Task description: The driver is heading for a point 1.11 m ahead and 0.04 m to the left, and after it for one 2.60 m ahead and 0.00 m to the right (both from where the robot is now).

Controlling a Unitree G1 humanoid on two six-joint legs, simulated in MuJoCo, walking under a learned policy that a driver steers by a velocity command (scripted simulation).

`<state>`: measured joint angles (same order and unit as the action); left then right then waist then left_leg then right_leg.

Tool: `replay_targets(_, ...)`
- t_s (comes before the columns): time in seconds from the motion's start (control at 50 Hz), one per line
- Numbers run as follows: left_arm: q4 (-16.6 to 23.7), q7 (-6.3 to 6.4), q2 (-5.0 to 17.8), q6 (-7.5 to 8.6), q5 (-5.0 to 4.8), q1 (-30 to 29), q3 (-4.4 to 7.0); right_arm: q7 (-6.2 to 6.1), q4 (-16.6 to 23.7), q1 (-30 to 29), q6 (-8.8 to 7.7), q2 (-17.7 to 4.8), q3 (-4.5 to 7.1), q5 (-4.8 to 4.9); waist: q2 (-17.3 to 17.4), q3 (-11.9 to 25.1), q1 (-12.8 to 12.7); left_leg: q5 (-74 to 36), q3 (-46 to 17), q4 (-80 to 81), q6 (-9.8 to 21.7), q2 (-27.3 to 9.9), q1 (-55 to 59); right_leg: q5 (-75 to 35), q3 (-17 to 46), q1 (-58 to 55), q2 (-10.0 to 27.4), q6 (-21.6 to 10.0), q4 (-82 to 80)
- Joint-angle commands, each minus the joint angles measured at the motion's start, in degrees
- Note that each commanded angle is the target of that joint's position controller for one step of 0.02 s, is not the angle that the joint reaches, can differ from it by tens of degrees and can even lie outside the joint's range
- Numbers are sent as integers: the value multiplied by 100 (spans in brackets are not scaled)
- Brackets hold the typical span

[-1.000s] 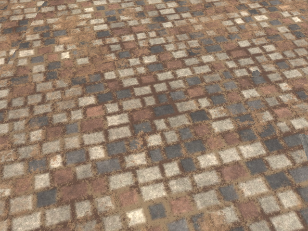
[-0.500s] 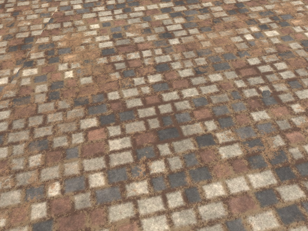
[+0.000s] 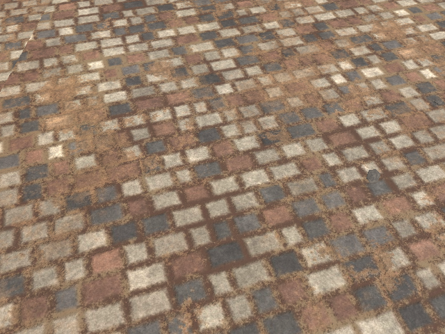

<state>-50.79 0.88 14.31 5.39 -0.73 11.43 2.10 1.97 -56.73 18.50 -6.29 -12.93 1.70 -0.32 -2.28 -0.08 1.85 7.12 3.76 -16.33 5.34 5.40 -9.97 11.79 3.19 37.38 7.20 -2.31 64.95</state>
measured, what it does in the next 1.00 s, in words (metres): walks ahead: right foot, then left foot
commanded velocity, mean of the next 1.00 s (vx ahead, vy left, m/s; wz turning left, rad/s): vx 0.50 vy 0.00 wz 0.00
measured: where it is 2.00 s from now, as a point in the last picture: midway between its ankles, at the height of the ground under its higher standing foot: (228, 189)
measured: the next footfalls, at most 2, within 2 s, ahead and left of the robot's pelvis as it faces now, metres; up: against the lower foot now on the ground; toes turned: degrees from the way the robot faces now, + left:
right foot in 0.30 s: +0.33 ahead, -0.17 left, +0.00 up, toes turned -2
left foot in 0.86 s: +0.65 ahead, +0.07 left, +0.00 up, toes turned +3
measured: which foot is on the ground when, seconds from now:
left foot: down 0.00-0.32, up 0.34-0.84, down 0.86-1.00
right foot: up 0.00-0.28, down 0.30-0.88, up 0.90-1.00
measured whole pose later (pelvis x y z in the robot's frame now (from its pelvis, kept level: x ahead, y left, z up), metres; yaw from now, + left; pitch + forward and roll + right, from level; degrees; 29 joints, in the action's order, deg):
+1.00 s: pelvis +0.55 -0.01 -0.01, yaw +1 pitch +2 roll +0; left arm -55.1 0.2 14.7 5.6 -1.4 17.0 2.9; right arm 2.0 -51.9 10.1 -5.7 -13.8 3.1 0.0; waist -1.7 -1.4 0.0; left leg 8.5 3.7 -26.6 3.8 1.7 -19.9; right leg 20.1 1.7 24.2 3.1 -2.9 68.1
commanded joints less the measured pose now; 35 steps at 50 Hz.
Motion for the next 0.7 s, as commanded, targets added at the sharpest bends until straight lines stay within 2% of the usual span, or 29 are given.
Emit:
replay_targets(0.02, 240, 37, 248, -29, 70, 193, 69, -113, 321, -230, -95, -767, 125, 11, 425, -306, -267, -379, -1229, 1167, 988, -1624, -559, -892, 20, 149, 246, 157, -834)
replay_targets(0.1, 473, -29, 166, 33, 20, -721, 35, -194, 224, 221, -21, -922, 152, 101, 447, -307, 64, -467, -933, 1064, 724, -1522, -87, -1749, -201, -35, -14, 205, -2452)
replay_targets(0.16, 631, -122, 187, 51, -40, -1225, 13, -196, 95, 537, 39, -968, 167, 144, 505, -407, 262, -320, -950, 877, 691, -1683, 412, -1627, -270, -64, -136, 208, -3025)
replay_targets(0.2, 753, -201, 243, 87, -58, -1429, 15, -205, 30, 644, 96, -973, 182, 149, 537, -462, 279, -323, -1030, 655, 643, -1867, 821, -1273, -247, -18, -182, 97, -3306)
replay_targets(0.24, 790, -261, 366, 139, -58, -1309, 53, -219, 18, 594, 156, -1043, 217, 154, 613, -390, 133, -593, -1109, 346, 554, -2009, 1076, -819, -292, -324, -271, -65, -3543)
replay_targets(0.26, 731, -271, 467, 162, -53, -1013, 105, -223, 40, 485, 187, -1086, 228, 152, 675, -237, -69, -1211, -1062, 11, 481, -1983, 1089, -658, -408, -802, -402, -159, -3659)
replay_targets(0.28, 528, -256, 656, 176, -41, -326, 221, -222, 75, 371, 218, -1032, 203, 130, 638, 152, -434, -2156, -845, -798, 354, -1733, 992, -606, -560, -1719, -595, -297, -3789)
replay_targets(0.3, 222, -213, 1042, 189, -14, 825, 380, -219, 181, 307, 219, -820, 114, 54, 385, 936, -878, -2139, -530, -2271, 159, -1384, 254, -751, -128, -3349, -212, -587, -3643)
replay_targets(0.32, 63, -195, 1691, 144, 84, 1662, 546, -173, 288, 845, 107, -203, -78, 31, -942, 1813, -850, -193, -39, -4643, -306, -475, -2157, -150, 2247, -5744, 1245, -1440, -3881)
replay_targets(0.34, 23, -220, 1339, 130, 70, 1796, 440, -147, 221, 890, -50, -281, -84, 104, -1294, 2202, -861, 2425, -868, -5656, -276, -237, -3091, 342, 3912, -6079, 1645, -1689, -4733)
replay_targets(0.36, 98, -224, 960, 144, 42, 1312, 312, -123, 349, 403, -135, -873, 75, 259, -863, 1401, -765, 2127, -1073, -6079, -143, -610, -3583, 429, 3205, -5417, 1460, -1375, -4794)
replay_targets(0.38, 241, -227, 748, 132, 29, 735, 235, -139, 467, 12, -150, -938, 94, 280, -481, 881, -586, 1563, -890, -5925, -92, -940, -3513, 15, 2341, -4568, 1244, -1181, -4892)
replay_targets(0.4, 303, -259, 563, 125, 49, 324, 173, -176, 494, -197, -116, -864, 115, 198, -120, 494, -422, 1127, -790, -5561, -120, -1144, -3279, -401, 1748, -3789, 976, -1083, -5120)
replay_targets(0.42, 311, -283, 431, 142, 81, 138, 132, -205, 488, -155, -34, -781, 149, 141, -201, 312, -228, 835, -807, -5205, -142, -1320, -2928, -660, 1308, -3280, 749, -977, -5322)
replay_targets(0.44, 259, -306, 368, 147, 100, 114, 118, -210, 451, -37, 53, -641, 142, 129, -275, 240, -121, 669, -776, -5043, -181, -1360, -2639, -808, 1054, -2964, 606, -957, -5487)
replay_targets(0.46, 184, -308, 396, 165, 99, 214, 130, -216, 415, 54, 117, -521, 134, 123, -261, 196, -71, 567, -716, -4950, -223, -1355, -2539, -1097, 851, -2813, 534, -1004, -5581)
replay_targets(0.48, 107, -291, 480, 178, 101, 327, 153, -226, 437, 30, 157, -494, 142, 115, -212, 122, -32, 421, -693, -4819, -266, -1365, -2616, -1384, 684, -2767, 509, -1045, -5647)
replay_targets(0.54, -60, -192, 636, 153, 102, 657, 194, -241, 669, -593, 181, -517, 177, 61, -74, -77, -130, -260, -686, -3992, -394, -1394, -3192, -1874, 438, -2986, 525, -1074, -5753)
replay_targets(0.62, -186, -93, 699, 88, 56, 951, 191, -182, 906, -1420, 136, -386, 144, 76, -124, -234, -353, -1219, -534, -2600, -421, -1247, -3094, -1614, 96, -3121, 381, -912, -5871)
replay_targets(0.7, -404, -62, 762, 32, 1, 1351, 215, -92, 1112, -2095, 100, -377, 106, 128, -111, -467, -572, -1280, -422, -1817, -375, -1088, -3093, -1360, 49, -3637, 533, -887, -5807)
